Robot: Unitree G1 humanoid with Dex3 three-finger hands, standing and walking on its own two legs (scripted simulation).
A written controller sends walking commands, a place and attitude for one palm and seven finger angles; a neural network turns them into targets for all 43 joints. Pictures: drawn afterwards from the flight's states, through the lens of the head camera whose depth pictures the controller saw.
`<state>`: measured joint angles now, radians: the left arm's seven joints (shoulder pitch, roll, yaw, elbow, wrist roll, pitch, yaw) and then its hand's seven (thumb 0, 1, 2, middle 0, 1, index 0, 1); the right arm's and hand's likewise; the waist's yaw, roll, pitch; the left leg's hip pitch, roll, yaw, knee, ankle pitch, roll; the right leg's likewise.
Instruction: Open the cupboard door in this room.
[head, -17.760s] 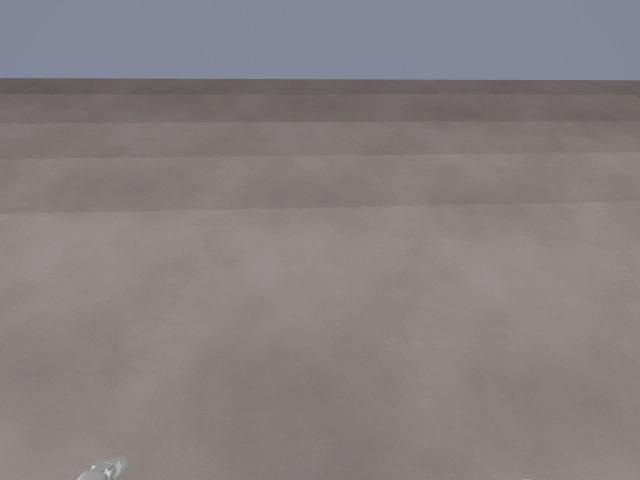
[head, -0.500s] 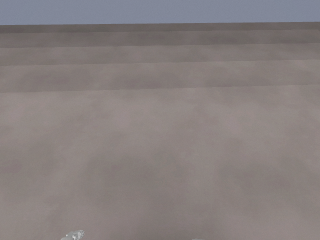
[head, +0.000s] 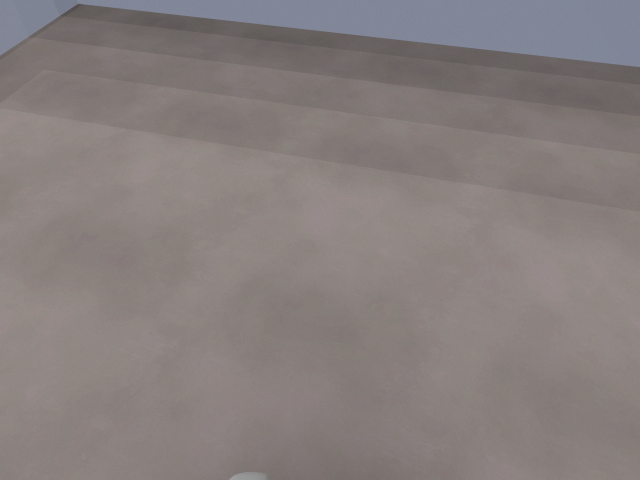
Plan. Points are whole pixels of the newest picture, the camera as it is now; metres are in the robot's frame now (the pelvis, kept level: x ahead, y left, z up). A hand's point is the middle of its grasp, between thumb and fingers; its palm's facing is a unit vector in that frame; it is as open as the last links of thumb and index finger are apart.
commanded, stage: turn or walk to find it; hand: left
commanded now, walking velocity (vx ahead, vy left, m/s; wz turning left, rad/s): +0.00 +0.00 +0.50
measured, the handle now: out of the picture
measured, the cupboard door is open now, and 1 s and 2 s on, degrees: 0 0 0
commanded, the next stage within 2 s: none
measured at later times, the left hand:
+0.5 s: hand out of the picture +0.05 +0.24 -0.15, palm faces +0.21 -0.94 -0.27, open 7.4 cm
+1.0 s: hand out of the picture -0.10 +0.17 -0.16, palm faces +0.50 -0.83 -0.27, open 7.4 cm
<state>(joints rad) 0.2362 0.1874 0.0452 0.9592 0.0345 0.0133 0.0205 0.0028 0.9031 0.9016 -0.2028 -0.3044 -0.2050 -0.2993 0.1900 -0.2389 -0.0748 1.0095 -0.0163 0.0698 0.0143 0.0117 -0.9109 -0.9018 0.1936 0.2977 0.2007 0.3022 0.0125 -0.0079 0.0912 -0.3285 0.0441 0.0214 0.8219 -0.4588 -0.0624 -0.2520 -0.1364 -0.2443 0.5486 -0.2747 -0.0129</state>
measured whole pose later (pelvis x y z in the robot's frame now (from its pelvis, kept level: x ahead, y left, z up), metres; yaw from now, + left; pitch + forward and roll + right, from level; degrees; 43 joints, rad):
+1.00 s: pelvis -0.04 -0.02 +0.00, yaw +29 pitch -1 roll +2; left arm 0.24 0.19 0.05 0.94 0.03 0.01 0.02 0.00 0.90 0.90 -0.20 -0.30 -0.21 -0.30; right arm 0.16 -0.25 -0.07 0.99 -0.02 0.07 0.02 0.01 -0.91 -0.90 0.19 0.30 0.20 0.30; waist 0.01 0.00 0.10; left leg -0.35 0.04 0.03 0.83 -0.45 -0.07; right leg -0.23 -0.15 -0.27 0.57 -0.31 -0.02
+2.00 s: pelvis -0.05 -0.07 +0.00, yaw +60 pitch -1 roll +2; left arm 0.26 0.19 0.05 0.95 0.03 0.01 0.02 0.00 0.91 0.90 -0.20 -0.30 -0.20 -0.30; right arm 0.17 -0.25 -0.08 0.99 -0.02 0.08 0.02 0.01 -0.91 -0.90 0.19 0.30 0.20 0.30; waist 0.01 0.01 0.09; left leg -0.36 0.06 0.03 0.89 -0.44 -0.07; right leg -0.23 -0.14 -0.30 0.53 -0.28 -0.03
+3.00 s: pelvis +0.07 +0.23 +0.01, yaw +82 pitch -1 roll +0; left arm 0.36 0.17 0.04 1.10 0.03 -0.08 0.01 0.00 0.92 0.90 -0.20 -0.30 -0.20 -0.30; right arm 0.16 -0.20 -0.07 1.01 -0.03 0.00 0.03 0.01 -0.91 -0.90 0.19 0.30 0.20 0.30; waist 0.02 0.02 0.04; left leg -0.59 0.13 0.04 0.94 -0.12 -0.03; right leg -0.07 -0.05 -0.28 0.37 -0.28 -0.03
